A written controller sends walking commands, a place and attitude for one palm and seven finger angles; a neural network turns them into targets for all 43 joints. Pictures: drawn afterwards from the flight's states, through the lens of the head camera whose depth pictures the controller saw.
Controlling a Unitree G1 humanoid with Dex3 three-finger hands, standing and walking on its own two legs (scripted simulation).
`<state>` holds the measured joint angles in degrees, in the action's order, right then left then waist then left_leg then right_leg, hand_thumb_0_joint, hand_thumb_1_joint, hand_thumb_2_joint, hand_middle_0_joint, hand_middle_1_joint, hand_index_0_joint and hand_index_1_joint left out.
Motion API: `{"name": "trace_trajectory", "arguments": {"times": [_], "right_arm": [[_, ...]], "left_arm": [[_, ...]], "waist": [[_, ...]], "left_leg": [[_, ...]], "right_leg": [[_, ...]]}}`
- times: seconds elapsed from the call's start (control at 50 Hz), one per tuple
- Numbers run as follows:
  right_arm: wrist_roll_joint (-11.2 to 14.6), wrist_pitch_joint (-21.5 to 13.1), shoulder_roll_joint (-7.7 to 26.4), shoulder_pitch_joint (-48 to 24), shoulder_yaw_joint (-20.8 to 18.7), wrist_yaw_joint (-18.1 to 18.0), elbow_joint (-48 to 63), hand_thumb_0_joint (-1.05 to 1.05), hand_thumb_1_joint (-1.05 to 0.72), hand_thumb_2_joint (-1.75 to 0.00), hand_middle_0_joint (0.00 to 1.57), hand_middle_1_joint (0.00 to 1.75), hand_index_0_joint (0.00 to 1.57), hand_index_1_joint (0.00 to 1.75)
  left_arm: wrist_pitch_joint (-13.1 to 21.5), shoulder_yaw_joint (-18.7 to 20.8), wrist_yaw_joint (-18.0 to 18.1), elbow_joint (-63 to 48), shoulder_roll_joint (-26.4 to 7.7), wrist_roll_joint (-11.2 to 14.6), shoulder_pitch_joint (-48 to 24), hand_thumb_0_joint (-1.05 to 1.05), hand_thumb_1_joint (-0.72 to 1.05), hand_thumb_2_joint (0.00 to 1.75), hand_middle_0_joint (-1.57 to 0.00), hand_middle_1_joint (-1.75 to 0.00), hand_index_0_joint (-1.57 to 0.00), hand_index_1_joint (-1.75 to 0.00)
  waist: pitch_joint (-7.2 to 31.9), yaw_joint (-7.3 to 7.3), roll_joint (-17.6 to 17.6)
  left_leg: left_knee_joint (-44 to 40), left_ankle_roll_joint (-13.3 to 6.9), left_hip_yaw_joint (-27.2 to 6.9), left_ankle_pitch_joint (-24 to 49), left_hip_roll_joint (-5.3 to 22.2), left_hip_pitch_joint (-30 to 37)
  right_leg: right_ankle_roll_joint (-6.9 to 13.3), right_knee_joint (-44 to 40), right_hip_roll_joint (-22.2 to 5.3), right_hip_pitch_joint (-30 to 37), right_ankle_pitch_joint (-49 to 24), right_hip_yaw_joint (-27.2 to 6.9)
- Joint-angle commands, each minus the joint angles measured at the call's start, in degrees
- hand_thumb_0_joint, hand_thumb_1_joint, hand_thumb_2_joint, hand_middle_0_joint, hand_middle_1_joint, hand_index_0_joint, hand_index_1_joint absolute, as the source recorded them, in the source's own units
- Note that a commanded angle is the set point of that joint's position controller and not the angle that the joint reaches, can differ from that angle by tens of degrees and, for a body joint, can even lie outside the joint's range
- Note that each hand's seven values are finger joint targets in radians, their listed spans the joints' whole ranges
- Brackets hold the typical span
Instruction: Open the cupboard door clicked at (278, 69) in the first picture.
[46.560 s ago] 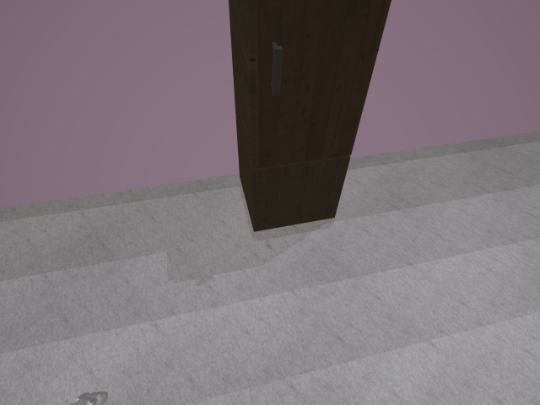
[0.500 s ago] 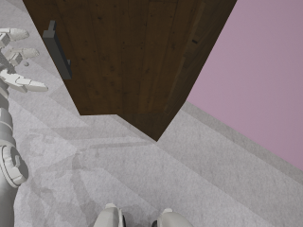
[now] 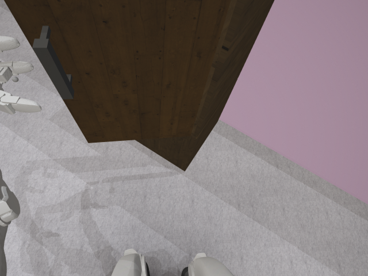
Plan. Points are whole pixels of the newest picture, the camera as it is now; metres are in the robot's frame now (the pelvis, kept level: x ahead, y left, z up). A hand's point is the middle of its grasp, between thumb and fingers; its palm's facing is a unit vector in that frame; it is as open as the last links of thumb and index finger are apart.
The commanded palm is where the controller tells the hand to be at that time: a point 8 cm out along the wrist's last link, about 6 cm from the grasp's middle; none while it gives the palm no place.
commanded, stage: move the hooked fingers beside the handle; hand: left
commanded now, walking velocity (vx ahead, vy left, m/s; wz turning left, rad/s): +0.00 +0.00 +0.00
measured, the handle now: (57, 65) +0.53 +0.22 +0.10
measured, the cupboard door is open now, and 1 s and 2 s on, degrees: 40 40 39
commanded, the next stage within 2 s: slide the fingers in behind the handle in 0.04 s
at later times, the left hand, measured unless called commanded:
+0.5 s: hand (26, 79) +0.48 +0.26 +0.10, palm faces +0.05 -1.00 +0.03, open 14.0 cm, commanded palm +0.46 +0.30 +0.10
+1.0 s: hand (47, 84) +0.47 +0.23 +0.11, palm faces +0.07 -1.00 +0.00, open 14.0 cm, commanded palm +0.45 +0.26 +0.10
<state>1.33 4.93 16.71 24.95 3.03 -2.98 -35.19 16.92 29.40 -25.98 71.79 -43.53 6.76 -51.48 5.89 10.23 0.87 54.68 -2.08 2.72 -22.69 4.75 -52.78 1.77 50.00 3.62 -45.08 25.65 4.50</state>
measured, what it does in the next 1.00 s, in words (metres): stands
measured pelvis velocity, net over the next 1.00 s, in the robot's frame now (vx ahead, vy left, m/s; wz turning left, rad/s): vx -0.01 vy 0.00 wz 0.02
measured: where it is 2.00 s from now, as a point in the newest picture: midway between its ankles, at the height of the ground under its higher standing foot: outside the picture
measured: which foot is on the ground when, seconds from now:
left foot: down 0.00-1.00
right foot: down 0.00-1.00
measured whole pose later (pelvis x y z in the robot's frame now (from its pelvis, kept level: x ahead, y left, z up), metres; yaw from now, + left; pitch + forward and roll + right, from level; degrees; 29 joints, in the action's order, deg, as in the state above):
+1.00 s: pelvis -0.01 +0.00 +0.00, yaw +1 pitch +17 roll -3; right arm 1.1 3.8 15.6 22.6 2.1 -1.6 -36.3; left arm 20.6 23.0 -16.5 66.0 -30.3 7.7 -48.4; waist 6.1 8.2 1.1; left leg 53.4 -1.9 2.7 -21.7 3.7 -48.9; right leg 2.0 50.3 2.7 -41.8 25.7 4.5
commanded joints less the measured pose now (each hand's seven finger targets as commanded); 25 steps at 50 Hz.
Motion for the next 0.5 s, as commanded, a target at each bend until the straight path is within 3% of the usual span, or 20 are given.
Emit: {"name": "trace_trajectory", "arguments": {"times": [0.0,0.02,0.04,0.06,0.14,0.18,0.24,0.32,0.34,0.46,0.48], "right_arm": [[-0.3,-0.7,11.4,8.1,-4.4,-0.7,3.3,0.0,-0.9,-0.9,0.2,0.3,0.2,0.3],[-0.4,-0.8,11.3,8.1,-4.4,-0.6,3.3,0.0,-0.9,-0.9,0.2,0.3,0.2,0.3],[-0.6,-1.0,11.4,8.2,-4.7,-0.4,2.7,0.0,-0.9,-0.9,0.2,0.3,0.2,0.3],[-0.6,-1.1,11.3,8.0,-4.9,-0.3,2.5,0.0,-0.9,-0.9,0.2,0.3,0.2,0.3],[0.0,-1.1,11.4,7.4,-4.4,-0.5,1.8,0.0,-0.9,-0.9,0.2,0.3,0.2,0.3],[0.1,-1.0,11.3,7.2,-4.2,-0.7,2.1,0.0,-0.9,-0.9,0.2,0.3,0.2,0.3],[-0.4,-1.2,11.2,7.5,-4.4,-0.7,2.0,0.0,-0.9,-0.9,0.2,0.3,0.2,0.3],[-0.7,-1.6,10.7,7.1,-4.6,-0.2,2.2,0.0,-0.9,-0.9,0.2,0.3,0.2,0.3],[-0.7,-1.6,10.6,6.8,-4.7,0.0,2.1,0.0,-0.9,-0.9,0.2,0.3,0.2,0.3],[-0.4,-1.0,10.4,6.0,-4.6,0.5,2.8,0.0,-0.9,-0.9,0.2,0.3,0.2,0.3],[-0.4,-0.8,10.4,6.0,-4.5,0.5,3.0,0.0,-0.9,-0.9,0.2,0.3,0.2,0.3]], "left_arm": [[4.5,2.2,0.1,-15.2,-17.5,2.0,-21.7,0.0,-0.5,0.3,-0.3,-1.2,-0.3,-1.2],[6.0,1.5,0.1,-17.9,-16.1,2.7,-23.1,0.0,-0.5,0.3,-0.3,-1.2,-0.3,-1.2],[7.0,2.2,0.3,-19.5,-16.7,2.8,-24.3,0.0,-0.5,0.3,-0.3,-1.2,-0.3,-1.2],[7.3,2.2,0.3,-17.9,-15.8,3.0,-22.5,0.0,-0.5,0.3,-0.3,-1.2,-0.3,-1.2],[5.0,-0.3,-0.7,-11.1,-13.0,3.3,-21.5,0.0,-0.5,0.3,-0.3,-1.2,-0.3,-1.2],[3.7,-2.4,-0.8,-11.6,-11.6,2.6,-22.5,0.0,-0.5,0.3,-0.3,-1.2,-0.3,-1.2],[4.2,-2.2,0.2,-15.5,-11.8,2.3,-24.4,0.0,-0.5,0.3,-0.3,-1.2,-0.3,-1.2],[6.6,-1.7,1.9,-19.8,-9.3,4.1,-24.5,0.0,-0.5,0.3,-0.3,-1.2,-0.3,-1.2],[6.8,-2.0,2.3,-20.4,-8.6,3.9,-24.7,0.0,-0.5,0.3,-0.3,-1.2,-0.3,-1.2],[4.2,-2.5,4.9,-16.0,-7.2,2.3,-20.2,0.0,-0.5,0.3,-0.3,-1.2,-0.3,-1.2],[3.9,-1.5,5.4,-15.6,-8.5,1.9,-19.7,0.0,-0.5,0.3,-0.3,-1.2,-0.3,-1.2]], "waist": [[25.1,-1.6,9.7],[26.4,-1.43,11.2],[28.6,-1.41,12.7],[28.2,-1.45,12.0],[21.7,-0.2,7.9],[21.1,-0.43,10.2],[25.2,-0.73,12.8],[28.5,-1.2,10.8],[29.3,-1.44,12.7],[23.8,-1.95,8.4],[23.0,-2.45,8.3]], "left_leg": [[-3.8,-0.8,-4.9,23.3,-2.2,26.9],[-3.4,-0.6,-5.3,25.4,-2.1,29.8],[-3.2,-0.3,-5.7,26.5,-1.9,32.3],[-3.1,-0.3,-5.8,25.9,-1.9,32.3],[-3.7,-0.8,-5.4,20.9,-2.1,27.1],[-4.3,-0.6,-5.7,20.1,-2.2,27.8],[-4.0,-0.1,-6.7,23.9,-1.8,33.0],[-3.6,0.1,-7.3,27.9,-1.6,35.5],[-3.5,0.4,-7.4,28.9,-1.5,36.7],[-4.8,-0.1,-6.2,24.3,-2.0,30.9],[-5.0,0.0,-6.1,23.3,-2.1,29.7]], "right_leg": [[-1.1,-5.6,1.0,4.7,-22.3,-3.3],[-0.8,-5.1,1.3,3.2,-22.7,-3.0],[-0.8,-5.1,1.3,2.4,-22.6,-3.0],[-0.8,-5.3,1.4,2.3,-21.9,-3.0],[-1.1,-6.1,1.0,1.4,-19.3,-3.0],[-0.9,-6.2,0.7,0.2,-17.8,-2.7],[-0.6,-5.7,0.7,-1.6,-18.2,-2.3],[-0.4,-4.9,1.1,0.3,-20.7,-1.9],[-0.5,-4.7,1.0,-0.4,-20.7,-1.8],[-0.9,-5.5,0.7,1.8,-20.0,-1.8],[-0.8,-5.6,0.6,2.4,-19.5,-1.9]]}}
